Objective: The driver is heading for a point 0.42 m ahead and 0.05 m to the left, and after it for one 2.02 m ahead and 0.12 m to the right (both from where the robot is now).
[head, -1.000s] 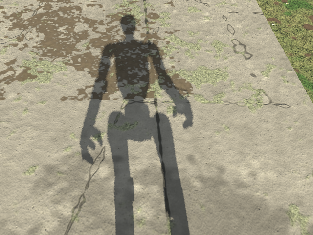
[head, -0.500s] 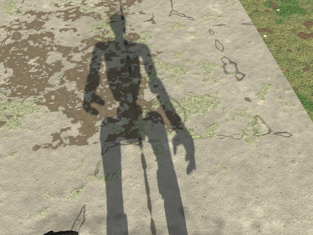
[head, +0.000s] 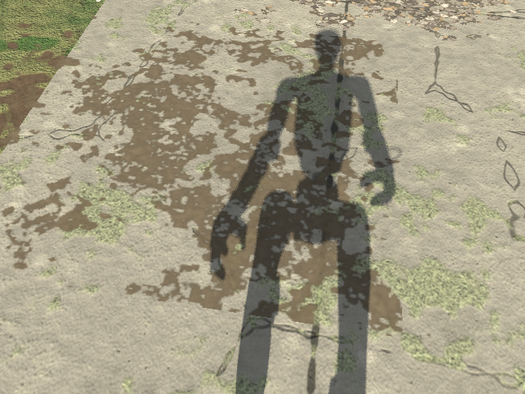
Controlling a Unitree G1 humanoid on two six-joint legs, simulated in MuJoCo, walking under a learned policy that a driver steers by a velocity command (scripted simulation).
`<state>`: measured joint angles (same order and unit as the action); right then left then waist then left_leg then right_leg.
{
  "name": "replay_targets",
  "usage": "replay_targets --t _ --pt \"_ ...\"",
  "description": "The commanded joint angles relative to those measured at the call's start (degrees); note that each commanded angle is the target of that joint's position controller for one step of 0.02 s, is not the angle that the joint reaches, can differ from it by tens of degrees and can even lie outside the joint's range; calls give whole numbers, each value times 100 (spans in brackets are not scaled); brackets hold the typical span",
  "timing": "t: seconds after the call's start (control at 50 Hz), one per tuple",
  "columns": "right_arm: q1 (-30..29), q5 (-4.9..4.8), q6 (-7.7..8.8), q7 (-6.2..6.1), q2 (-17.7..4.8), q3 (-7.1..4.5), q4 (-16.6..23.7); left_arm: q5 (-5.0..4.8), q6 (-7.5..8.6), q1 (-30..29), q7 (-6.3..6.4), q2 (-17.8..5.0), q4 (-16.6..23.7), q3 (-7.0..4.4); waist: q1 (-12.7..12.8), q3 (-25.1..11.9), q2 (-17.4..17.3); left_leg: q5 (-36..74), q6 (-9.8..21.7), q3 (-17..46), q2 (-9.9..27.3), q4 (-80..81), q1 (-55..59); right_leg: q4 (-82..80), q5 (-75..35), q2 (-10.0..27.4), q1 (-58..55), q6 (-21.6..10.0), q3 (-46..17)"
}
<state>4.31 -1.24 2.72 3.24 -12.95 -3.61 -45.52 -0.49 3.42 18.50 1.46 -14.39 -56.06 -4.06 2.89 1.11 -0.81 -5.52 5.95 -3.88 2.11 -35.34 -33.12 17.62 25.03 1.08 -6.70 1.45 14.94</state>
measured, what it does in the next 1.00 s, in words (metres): walks ahead: left foot, then right foot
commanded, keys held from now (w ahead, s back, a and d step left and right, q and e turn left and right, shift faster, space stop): w+q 0.24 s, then w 0.08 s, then e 0.68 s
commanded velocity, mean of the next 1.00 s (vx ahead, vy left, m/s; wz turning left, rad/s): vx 0.27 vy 0.00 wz -0.01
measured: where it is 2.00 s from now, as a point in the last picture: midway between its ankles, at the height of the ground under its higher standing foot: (288, 379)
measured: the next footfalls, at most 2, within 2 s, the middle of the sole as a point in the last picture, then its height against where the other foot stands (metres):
left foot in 0.02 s outside the picture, level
right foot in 0.50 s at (305, 382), level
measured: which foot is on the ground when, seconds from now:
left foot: up 0.00-0.00, down 0.02-0.50, up 0.52-0.94, down 0.96-1.00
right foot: down 0.00-0.04, up 0.06-0.48, down 0.50-0.96, up 0.98-1.00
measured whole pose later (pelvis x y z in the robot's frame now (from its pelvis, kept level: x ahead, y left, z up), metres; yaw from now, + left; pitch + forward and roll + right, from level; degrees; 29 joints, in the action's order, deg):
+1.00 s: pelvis +0.39 +0.05 +0.01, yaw -4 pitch +3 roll +0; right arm 10.6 1.5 1.2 -1.9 -15.6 -3.7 -41.2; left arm -0.9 -2.2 9.7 1.4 -17.8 -40.4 -4.9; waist 1.2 0.4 2.3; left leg -12.3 -0.2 3.8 -1.3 -29.8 -19.5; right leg 37.4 18.9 -7.6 26.4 -1.1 -10.4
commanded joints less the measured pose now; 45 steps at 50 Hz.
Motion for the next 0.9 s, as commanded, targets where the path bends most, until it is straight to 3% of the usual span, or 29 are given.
replay_targets --t 0.02,0.04,0.06,0.08,0.1,0.12,0.14,0.16,0.22,0.26,0.32,0.38,0.44,0.48,0.5,0.52,0.54,0.56,0.58,0.6,0.62,0.66,0.7,0.76,0.82,0.9 --pt "1516 -31 36 -47 -1185 -489 97 -48 -43 -306 79 -1170 400 -225 -1176 -865 456 -85 513 -151 -567 449 2468 2840 -6420 1224 832 -458 -130" --pt "2115 -15 -13 -188 -1777 -651 -24 103 44 -126 47 -741 603 -96 -1125 -1413 -655 -143 1047 1955 694 561 4301 4858 -3162 687 2763 -178 -132" --pt "1924 12 65 -158 -1949 -608 137 72 300 111 -67 -241 840 95 -668 -2152 -1359 -682 2093 5170 1817 1576 5582 6405 865 -479 4582 -6 -1352" --pt "2006 65 99 -144 -1438 -462 140 -139 508 -567 -162 -731 972 -24 -995 -1972 -686 -697 1734 4716 1638 1808 5567 6558 595 -112 5223 -176 -2122" --pt "1741 50 138 -156 -1147 -390 156 -230 599 -860 -194 -775 1072 -25 -903 -1275 -462 -355 1469 3746 1414 1772 4862 6209 111 145 5386 -315 -2033" --pt "1295 29 160 -149 -1005 -342 256 -124 614 -896 -153 -718 1018 -34 -602 -830 119 115 1257 3087 1141 1826 3927 5633 -280 400 5078 -323 -1991" --pt "959 45 167 -160 -810 -278 362 -2 553 -878 -112 -812 979 -107 -403 -580 145 606 1141 2646 950 1934 3222 5164 -485 551 4682 -274 -1958" --pt "825 88 166 -184 -762 -243 446 28 459 -770 -117 -817 990 -136 -238 -512 42 813 1131 2496 845 2075 2767 4963 -617 627 4337 -216 -1978" --pt "950 59 192 -283 -1024 -301 476 122 283 -875 -83 -625 1130 -120 -155 -345 -25 1294 1171 2117 680 2286 2137 4144 -1035 574 4190 70 -1820" --pt "1116 44 180 -362 -1116 -322 450 136 260 -1308 -72 -538 1281 -82 -282 -208 -118 1288 1041 1849 526 2321 2006 3270 -1754 469 4271 192 -1742" --pt "1363 32 151 -400 -1015 -285 360 100 303 -1826 -150 -366 1391 9 -566 -159 -335 842 730 1480 276 2263 1918 1930 -3001 251 3844 153 -1627" --pt "1617 78 136 -408 -959 -241 172 81 369 -2086 -245 -430 1483 30 -740 -57 -471 1385 562 1409 413 1991 2235 1357 -3600 102 3662 -18 -1517" --pt "1608 131 94 -437 -944 -209 89 104 432 -1984 -340 -607 1489 -7 -668 -213 -514 2201 392 1480 679 1386 2967 1094 -3114 18 3669 -337 -1528" --pt "1325 139 70 -460 -1001 -211 124 125 452 -1335 -368 -787 1303 -80 -275 -497 -522 3144 190 1341 583 646 3150 839 -3014 -181 2961 -575 -1399" --pt "1282 158 70 -471 -974 -193 168 165 466 -830 -367 -988 1171 -146 -44 -841 -320 3118 -28 1110 258 -182 3028 763 -4163 -36 2154 -738 -1527" --pt "1599 272 103 -481 -782 -118 302 265 460 -349 -365 -1371 1166 -200 -92 -1594 480 1336 -342 907 -222 -1798 1929 1243 -6310 927 515 -1293 -2671" --pt "2404 243 135 -440 -506 -9 186 230 366 -260 -377 -1305 1137 -155 -303 -2326 1677 -2946 -763 759 -771 -3520 470 1136 -7180 2077 -889 -2333 -4399" --pt "2224 192 107 -398 -970 -76 175 26 254 -209 -383 -1075 1179 -123 -126 -2439 1167 -3230 -813 1137 -595 -3957 122 815 -5831 1935 -784 -2297 -4837" --pt "1622 74 37 -406 -1107 -126 341 -42 158 -626 -353 -1045 1335 -124 -73 -1734 760 -2886 -861 1108 -413 -4190 -341 651 -4545 1730 -192 -2082 -4485" --pt "1183 86 -46 -453 -1115 -138 431 -27 65 -878 -316 -985 1437 -98 -59 -1220 280 -2591 -864 971 -291 -4048 -464 413 -3741 1505 575 -1887 -4155" --pt "991 131 -133 -508 -1098 -165 507 7 -6 -1034 -272 -986 1501 -91 -148 -875 114 -2340 -853 957 -170 -3750 -346 196 -3231 1376 1305 -1774 -3982" --pt "1089 157 -242 -586 -893 -150 573 93 -106 -1180 -226 -984 1562 -108 -391 -630 497 -2134 -814 898 -115 -2858 200 -92 -2607 968 2196 -1565 -3676" --pt "1181 168 -235 -643 -725 -117 549 115 -166 -1152 -169 -1041 1626 -157 -421 -754 773 -2011 -869 766 -239 -2139 499 -110 -2790 767 2395 -1537 -3454" --pt "1030 170 -239 -665 -736 -114 579 20 -259 -1101 -66 -1167 1721 -242 -353 -1044 764 -1465 -957 855 -295 -1508 715 -90 -2180 716 2388 -1487 -3557" --pt "751 153 -237 -644 -748 -113 678 -11 -361 -1108 -13 -1161 1801 -263 -260 -899 869 -1238 -979 910 -362 -983 839 -157 -1139 619 2539 -1362 -3811" --pt "709 91 -95 -556 -796 -137 742 -24 -480 -1012 14 -1137 1870 -275 -246 -768 1009 -1162 -860 900 -460 86 1207 63 -1107 566 2348 -1231 -4215"
Keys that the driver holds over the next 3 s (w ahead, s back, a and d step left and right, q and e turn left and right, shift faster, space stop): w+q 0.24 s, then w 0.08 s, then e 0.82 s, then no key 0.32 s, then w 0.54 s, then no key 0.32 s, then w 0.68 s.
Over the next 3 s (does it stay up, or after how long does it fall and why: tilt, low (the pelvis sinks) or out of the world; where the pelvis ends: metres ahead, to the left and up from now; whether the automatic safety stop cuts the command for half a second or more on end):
stays up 0.83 -0.08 0.02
